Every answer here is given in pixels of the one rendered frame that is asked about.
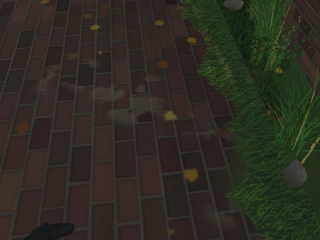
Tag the left robot hand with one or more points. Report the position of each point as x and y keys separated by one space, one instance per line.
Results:
x=51 y=232

